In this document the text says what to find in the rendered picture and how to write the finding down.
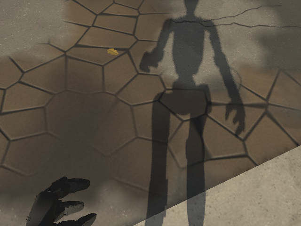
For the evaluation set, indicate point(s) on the robot left hand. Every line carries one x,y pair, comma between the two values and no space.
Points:
47,208

